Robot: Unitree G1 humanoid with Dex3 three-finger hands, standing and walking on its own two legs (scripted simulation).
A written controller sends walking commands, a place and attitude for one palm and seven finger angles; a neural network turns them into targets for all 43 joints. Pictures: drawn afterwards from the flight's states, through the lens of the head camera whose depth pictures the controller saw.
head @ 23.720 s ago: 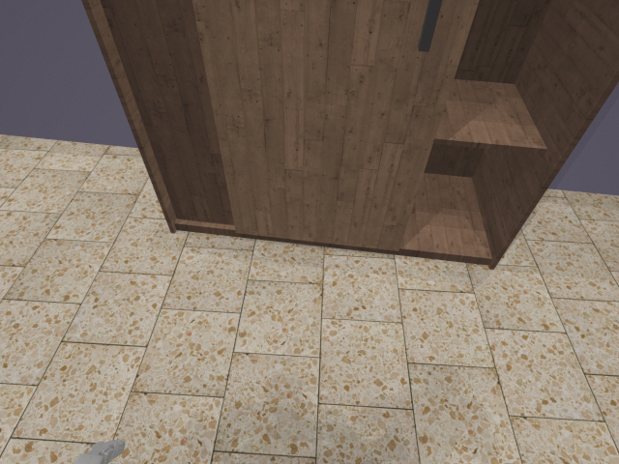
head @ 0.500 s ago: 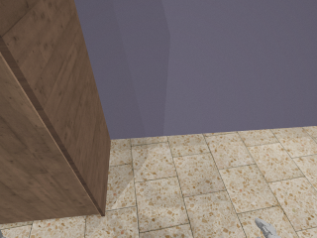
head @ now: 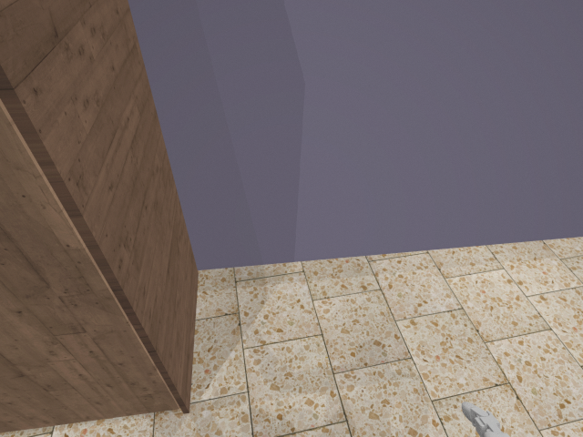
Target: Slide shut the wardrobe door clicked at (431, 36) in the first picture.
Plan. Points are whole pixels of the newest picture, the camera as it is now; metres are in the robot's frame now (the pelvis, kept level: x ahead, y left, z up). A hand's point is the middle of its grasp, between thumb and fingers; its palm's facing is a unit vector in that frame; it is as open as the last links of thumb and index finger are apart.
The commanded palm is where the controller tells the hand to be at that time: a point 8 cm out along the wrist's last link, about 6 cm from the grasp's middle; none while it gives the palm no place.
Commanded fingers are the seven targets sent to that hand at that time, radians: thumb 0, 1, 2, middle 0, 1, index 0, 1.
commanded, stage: stop walking and hold the door there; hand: left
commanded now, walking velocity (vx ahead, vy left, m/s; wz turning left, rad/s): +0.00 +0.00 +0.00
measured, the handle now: out of the picture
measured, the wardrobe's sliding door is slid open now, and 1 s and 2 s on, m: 0.00 0.01 0.01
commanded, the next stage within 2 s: loosen the grip on the handle in 1.72 s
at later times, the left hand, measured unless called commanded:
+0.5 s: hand out of the picture +0.29 +0.43 +0.19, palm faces +0.65 -0.71 -0.27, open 5.9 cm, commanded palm +0.24 +0.46 +0.18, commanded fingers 0.00 0.90 0.90 -0.45 -1.40 -0.45 -1.40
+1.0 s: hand out of the picture +0.29 +0.43 +0.19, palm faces +0.43 -0.89 -0.16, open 5.9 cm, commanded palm +0.25 +0.46 +0.18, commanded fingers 0.00 0.90 0.90 -0.45 -1.40 -0.45 -1.40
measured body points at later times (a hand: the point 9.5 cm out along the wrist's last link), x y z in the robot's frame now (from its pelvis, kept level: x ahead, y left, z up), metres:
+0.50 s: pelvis -0.04 +0.06 -0.01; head -0.01 +0.06 +0.44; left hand +0.25 +0.47 +0.21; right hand +0.12 -0.21 -0.11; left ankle +0.01 +0.15 -0.74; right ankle +0.00 -0.09 -0.73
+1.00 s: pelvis -0.11 +0.16 -0.02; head -0.04 +0.17 +0.42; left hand +0.26 +0.48 +0.20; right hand +0.07 -0.11 -0.12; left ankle -0.10 +0.34 -0.74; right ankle -0.08 -0.01 -0.72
